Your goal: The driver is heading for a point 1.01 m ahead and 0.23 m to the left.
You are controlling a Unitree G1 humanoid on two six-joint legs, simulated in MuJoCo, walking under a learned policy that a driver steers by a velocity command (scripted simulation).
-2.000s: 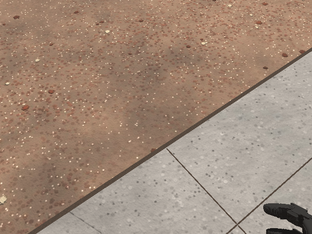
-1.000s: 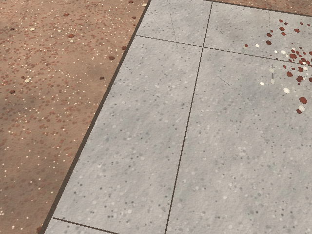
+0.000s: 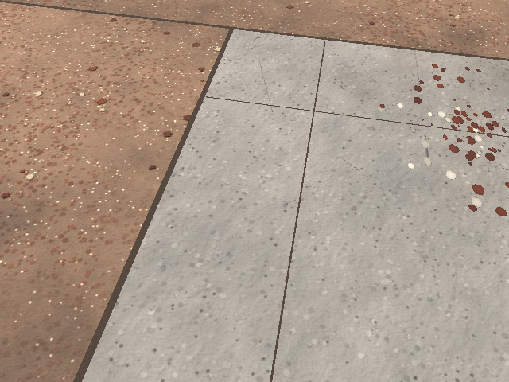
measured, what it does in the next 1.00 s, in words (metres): walks ahead: right foot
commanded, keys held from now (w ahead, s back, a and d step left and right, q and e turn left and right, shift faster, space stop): w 0.48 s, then w+q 0.52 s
